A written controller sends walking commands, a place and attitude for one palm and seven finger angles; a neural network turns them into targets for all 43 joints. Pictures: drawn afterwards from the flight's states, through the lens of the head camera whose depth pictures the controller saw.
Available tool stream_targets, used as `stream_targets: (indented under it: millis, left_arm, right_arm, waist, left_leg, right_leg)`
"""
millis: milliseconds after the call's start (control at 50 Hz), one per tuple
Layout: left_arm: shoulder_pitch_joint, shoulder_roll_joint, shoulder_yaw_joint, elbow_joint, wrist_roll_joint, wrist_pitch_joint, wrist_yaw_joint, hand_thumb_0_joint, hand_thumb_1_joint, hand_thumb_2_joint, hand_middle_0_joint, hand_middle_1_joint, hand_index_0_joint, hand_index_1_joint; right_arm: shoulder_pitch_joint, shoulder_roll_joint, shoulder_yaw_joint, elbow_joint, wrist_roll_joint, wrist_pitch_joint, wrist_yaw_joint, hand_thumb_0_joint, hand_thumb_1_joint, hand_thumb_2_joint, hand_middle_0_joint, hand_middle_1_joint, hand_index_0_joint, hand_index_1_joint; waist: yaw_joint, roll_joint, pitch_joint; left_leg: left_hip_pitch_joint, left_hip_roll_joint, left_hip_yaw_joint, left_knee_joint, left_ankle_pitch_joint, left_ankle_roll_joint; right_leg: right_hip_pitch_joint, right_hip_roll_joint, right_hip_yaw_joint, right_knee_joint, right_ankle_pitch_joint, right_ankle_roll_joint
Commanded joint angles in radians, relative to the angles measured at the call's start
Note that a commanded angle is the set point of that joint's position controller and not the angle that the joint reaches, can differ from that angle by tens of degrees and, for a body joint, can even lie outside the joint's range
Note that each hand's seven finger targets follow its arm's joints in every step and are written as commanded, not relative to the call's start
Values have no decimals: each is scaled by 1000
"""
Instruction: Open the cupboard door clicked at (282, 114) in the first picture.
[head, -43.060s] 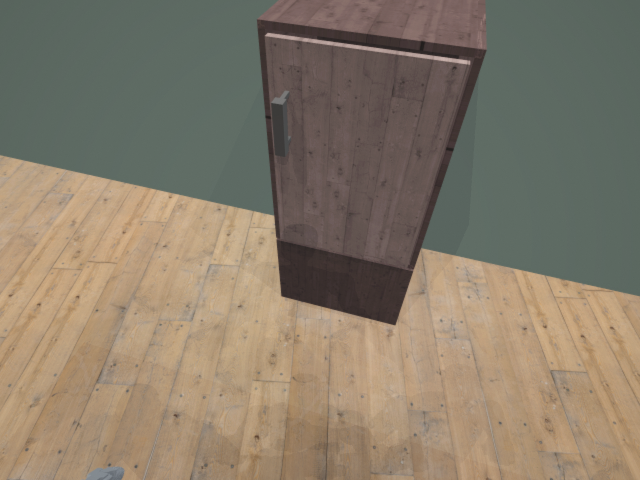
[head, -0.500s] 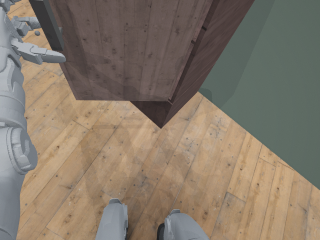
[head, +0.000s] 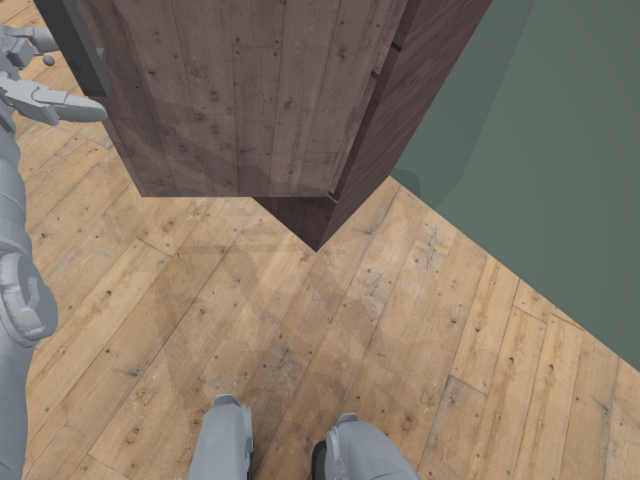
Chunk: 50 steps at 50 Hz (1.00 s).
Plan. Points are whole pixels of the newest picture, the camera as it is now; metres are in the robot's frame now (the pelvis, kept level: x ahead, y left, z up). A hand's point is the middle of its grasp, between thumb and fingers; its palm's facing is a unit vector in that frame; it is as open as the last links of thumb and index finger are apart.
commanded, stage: move the hooked fingers beside the handle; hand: left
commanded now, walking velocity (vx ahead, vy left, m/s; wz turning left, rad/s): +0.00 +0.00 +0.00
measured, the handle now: (78, 28) +0.60 +0.25 +0.10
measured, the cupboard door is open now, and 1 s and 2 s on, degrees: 46 45 45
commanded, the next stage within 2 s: none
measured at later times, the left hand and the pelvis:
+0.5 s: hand (36, 56) +0.55 +0.27 +0.10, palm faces +0.11 -0.99 +0.00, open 14.9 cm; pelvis +0.01 +0.00 +0.00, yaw -1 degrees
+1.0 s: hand (17, 57) +0.55 +0.29 +0.10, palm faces +0.07 -1.00 +0.01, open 14.1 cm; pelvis +0.01 +0.01 +0.00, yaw -3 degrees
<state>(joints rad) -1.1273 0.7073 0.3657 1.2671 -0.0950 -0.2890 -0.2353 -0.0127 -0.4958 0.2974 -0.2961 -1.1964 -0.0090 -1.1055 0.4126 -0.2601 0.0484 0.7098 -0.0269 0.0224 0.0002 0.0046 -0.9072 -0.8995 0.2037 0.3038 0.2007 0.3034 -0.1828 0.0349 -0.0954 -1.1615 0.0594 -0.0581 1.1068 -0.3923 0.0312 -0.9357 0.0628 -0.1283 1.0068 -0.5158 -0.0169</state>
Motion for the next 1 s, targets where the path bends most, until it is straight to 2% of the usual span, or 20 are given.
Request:
stream_targets:
  millis: [0,40,100,140,220,300,360,400,420,460,560,580,620,700,740,780,840,900,940,980]
  left_arm:
    - [-522,72,-56,-251,15,-88,-71,0,-500,300,-300,-1200,-300,-1200]
    - [-515,84,-43,-258,13,-97,-70,0,-500,300,-300,-1200,-300,-1200]
    - [-517,116,-22,-239,11,-95,-72,0,-500,300,-300,-1200,-300,-1200]
    - [-501,128,-10,-250,12,-105,-77,0,-500,300,-300,-1200,-300,-1200]
    - [-468,162,19,-252,4,-109,-88,0,-500,300,-300,-1200,-300,-1200]
    - [-453,182,24,-217,6,-99,-102,0,-500,300,-300,-1200,-300,-1200]
    - [-455,263,71,-209,8,-98,-109,0,-500,300,-300,-1200,-300,-1200]
    - [-435,243,57,-203,7,-94,-120,0,-500,300,-300,-1200,-300,-1200]
    - [-416,267,83,-214,3,-100,-123,0,-500,300,-300,-1200,-300,-1200]
    - [-422,240,57,-208,0,-93,-134,0,-500,300,-300,-1200,-300,-1200]
    - [-397,316,107,-180,3,-81,-145,0,-500,300,-300,-1200,-300,-1200]
    - [-405,304,91,-181,3,-78,-148,0,-500,300,-300,-1200,-300,-1200]
    - [-396,305,98,-207,2,-82,-151,0,-500,300,-300,-1200,-300,-1200]
    - [-362,362,137,-168,4,-65,-162,0,-500,300,-300,-1200,-300,-1200]
    - [-366,385,149,-197,4,-75,-168,0,-500,300,-300,-1200,-300,-1200]
    - [-354,422,176,-201,7,-75,-173,0,-500,300,-300,-1200,-300,-1200]
    - [-317,418,184,-210,1,-79,-180,0,-500,300,-300,-1200,-300,-1200]
    - [-317,448,199,-167,-1,-64,-184,0,-500,300,-300,-1200,-300,-1200]
    - [-354,488,215,-202,8,-77,-184,0,-500,300,-300,-1200,-300,-1200]
    - [-344,448,190,-208,8,-80,-186,0,-500,300,-300,-1200,-300,-1200]
  right_arm:
    - [218,-215,-69,-20,6,-7,-18,0,-900,-900,200,300,200,300]
    - [218,-216,-69,-18,5,-6,-18,0,-900,-900,200,300,200,300]
    - [216,-219,-66,-23,6,-4,-21,0,-900,-900,200,300,200,300]
    - [216,-218,-67,-25,6,-4,-21,0,-900,-900,200,300,200,300]
    - [217,-220,-66,-31,8,3,-23,0,-900,-900,200,300,200,300]
    - [207,-221,-61,-38,14,13,-29,0,-900,-900,200,300,200,300]
    - [208,-227,-56,-44,15,18,-36,0,-900,-900,200,300,200,300]
    - [206,-222,-55,-51,16,21,-35,0,-900,-900,200,300,200,300]
    - [211,-224,-56,-55,14,22,-36,0,-900,-900,200,300,200,300]
    - [206,-223,-57,-56,17,28,-37,0,-900,-900,200,300,200,300]
    - [210,-231,-53,-64,20,37,-43,0,-900,-900,200,300,200,300]
    - [207,-230,-53,-66,21,39,-44,0,-900,-900,200,300,200,300]
    - [211,-228,-53,-72,18,39,-43,0,-900,-900,200,300,200,300]
    - [210,-233,-50,-80,22,46,-47,0,-900,-900,200,300,200,300]
    - [210,-234,-49,-86,21,48,-47,0,-900,-900,200,300,200,300]
    - [210,-235,-50,-87,20,52,-48,0,-900,-900,200,300,200,300]
    - [206,-234,-51,-99,22,55,-45,0,-900,-900,200,300,200,300]
    - [201,-242,-49,-102,26,56,-50,0,-900,-900,200,300,200,300]
    - [203,-244,-47,-101,23,55,-54,0,-900,-900,200,300,200,300]
    - [202,-240,-48,-101,22,56,-51,0,-900,-900,200,300,200,300]
  waist:
    - [-86,284,-514]
    - [-75,311,-529]
    - [-82,268,-505]
    - [-70,292,-533]
    - [-62,277,-534]
    - [-69,252,-497]
    - [-61,259,-505]
    - [-59,263,-503]
    - [-47,271,-522]
    - [-61,267,-515]
    - [-50,249,-505]
    - [-58,254,-493]
    - [-46,286,-523]
    - [-43,238,-504]
    - [-34,274,-534]
    - [-29,263,-536]
    - [-17,272,-549]
    - [-32,217,-484]
    - [-25,265,-519]
    - [-28,280,-514]
  left_leg:
    - [819,10,-104,-102,341,-7]
    - [848,12,-110,-104,370,-12]
    - [800,8,-98,-103,346,-4]
    - [822,8,-99,-102,375,-7]
    - [814,9,-91,-99,397,-5]
    - [781,10,-83,-100,381,-2]
    - [759,11,-74,-92,398,1]
    - [763,9,-72,-93,404,0]
    - [775,9,-74,-90,429,0]
    - [784,12,-74,-89,435,-1]
    - [750,13,-71,-88,425,1]
    - [747,14,-66,-88,419,2]
    - [775,13,-71,-88,451,0]
    - [721,12,-58,-83,433,4]
    - [748,12,-60,-83,463,1]
    - [740,15,-59,-80,467,0]
    - [750,13,-57,-82,485,-1]
    - [683,13,-49,-87,408,7]
    - [714,16,-55,-84,433,2]
    - [748,19,-64,-85,443,-4]
  right_leg:
    - [-164,35,53,-132,245,-21]
    - [-171,34,52,-128,252,-22]
    - [-143,35,58,-138,253,-18]
    - [-138,34,58,-132,264,-19]
    - [-112,37,62,-135,285,-20]
    - [-106,37,62,-142,283,-14]
    - [-83,34,69,-136,303,-11]
    - [-80,37,66,-137,306,-11]
    - [-71,37,66,-131,317,-14]
    - [-90,37,65,-136,320,-9]
    - [-76,37,65,-132,318,-7]
    - [-80,35,68,-136,317,-5]
    - [-80,37,66,-128,326,-10]
    - [-50,38,67,-132,339,-2]
    - [-46,37,68,-126,353,-4]
    - [-35,38,67,-122,360,-3]
    - [-29,40,67,-120,371,-3]
    - [-28,40,69,-133,332,3]
    - [-34,38,70,-122,337,-1]
    - [-69,40,63,-124,321,-2]
